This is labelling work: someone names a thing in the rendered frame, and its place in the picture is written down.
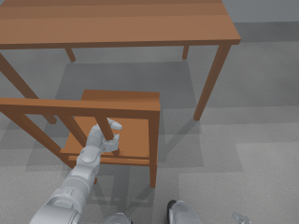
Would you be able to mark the robot right foot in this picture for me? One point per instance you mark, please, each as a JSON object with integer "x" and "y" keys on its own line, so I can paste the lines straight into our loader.
{"x": 169, "y": 206}

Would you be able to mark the chair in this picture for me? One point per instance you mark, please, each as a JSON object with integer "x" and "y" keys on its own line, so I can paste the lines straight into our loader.
{"x": 138, "y": 112}

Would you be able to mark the right robot thigh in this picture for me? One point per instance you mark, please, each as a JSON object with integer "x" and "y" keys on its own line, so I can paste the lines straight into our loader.
{"x": 183, "y": 214}

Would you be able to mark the left robot forearm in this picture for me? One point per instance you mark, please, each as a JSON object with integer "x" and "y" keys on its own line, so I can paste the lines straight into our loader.
{"x": 76, "y": 187}

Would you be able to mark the left robot hand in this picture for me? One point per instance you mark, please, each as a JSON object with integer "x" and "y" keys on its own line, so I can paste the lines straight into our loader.
{"x": 97, "y": 139}

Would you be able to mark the right robot hand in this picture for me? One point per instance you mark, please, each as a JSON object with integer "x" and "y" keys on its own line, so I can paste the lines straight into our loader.
{"x": 241, "y": 219}

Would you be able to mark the robot left upper arm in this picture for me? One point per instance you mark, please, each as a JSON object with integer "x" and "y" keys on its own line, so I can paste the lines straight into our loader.
{"x": 52, "y": 214}

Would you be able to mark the table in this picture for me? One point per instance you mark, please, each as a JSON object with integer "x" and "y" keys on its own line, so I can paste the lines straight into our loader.
{"x": 81, "y": 24}

